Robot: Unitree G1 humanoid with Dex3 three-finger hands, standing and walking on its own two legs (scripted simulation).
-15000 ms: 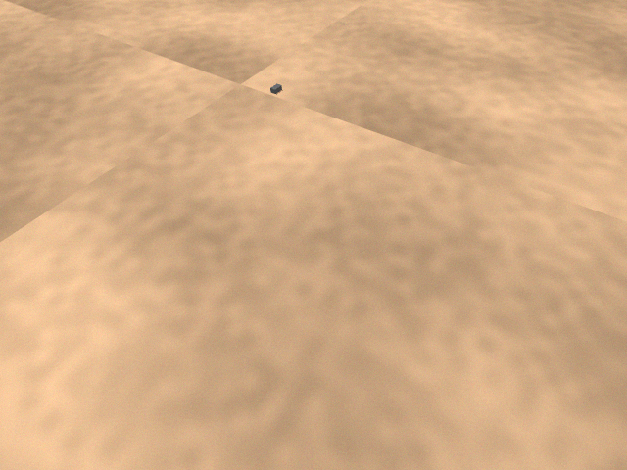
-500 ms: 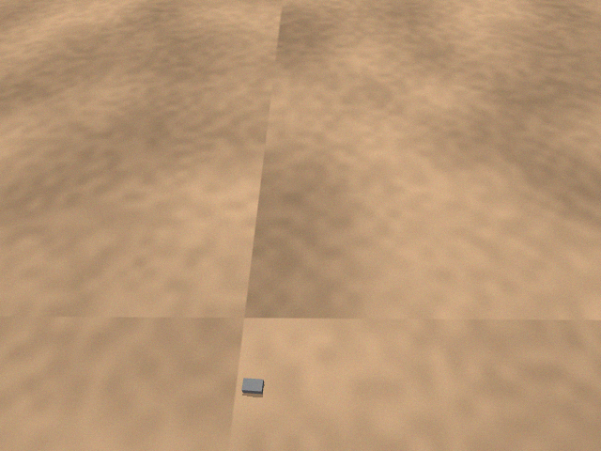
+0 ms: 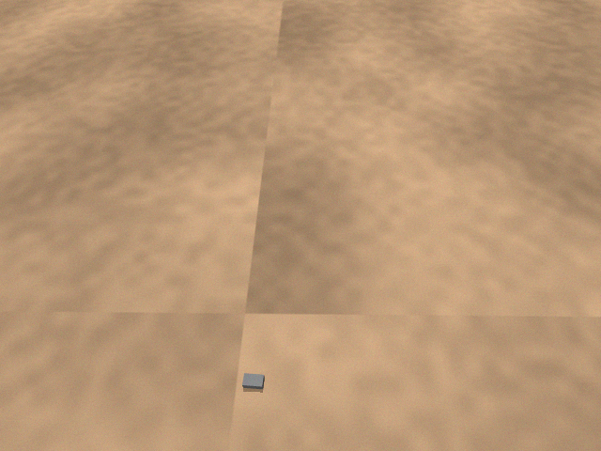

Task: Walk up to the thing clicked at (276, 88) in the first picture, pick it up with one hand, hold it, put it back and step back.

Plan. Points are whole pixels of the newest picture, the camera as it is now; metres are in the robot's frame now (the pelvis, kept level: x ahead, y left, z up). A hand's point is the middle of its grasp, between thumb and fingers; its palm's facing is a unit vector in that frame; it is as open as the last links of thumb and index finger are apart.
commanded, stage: rise first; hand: left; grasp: from above
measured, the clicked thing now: (253, 381) +0.44 +0.18 -0.77
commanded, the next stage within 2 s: none
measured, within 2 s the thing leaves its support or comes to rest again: neither
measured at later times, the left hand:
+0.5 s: hand out of the picture +0.13 +0.25 -0.22, palm faces -0.12 -0.91 -0.40, open 12.0 cm
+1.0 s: hand out of the picture +0.17 +0.26 -0.35, palm faces -0.41 -0.68 -0.61, open 12.2 cm
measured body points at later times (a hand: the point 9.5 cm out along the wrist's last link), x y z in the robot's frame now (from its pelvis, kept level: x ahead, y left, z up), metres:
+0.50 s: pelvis -0.02 +0.01 -0.07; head +0.06 +0.02 +0.37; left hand +0.14 +0.30 -0.19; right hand +0.12 -0.25 -0.17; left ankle -0.01 +0.13 -0.75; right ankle -0.01 -0.11 -0.75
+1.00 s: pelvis -0.04 +0.01 -0.20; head +0.11 +0.03 +0.22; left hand +0.19 +0.30 -0.31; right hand +0.16 -0.24 -0.29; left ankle -0.01 +0.13 -0.75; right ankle -0.01 -0.11 -0.75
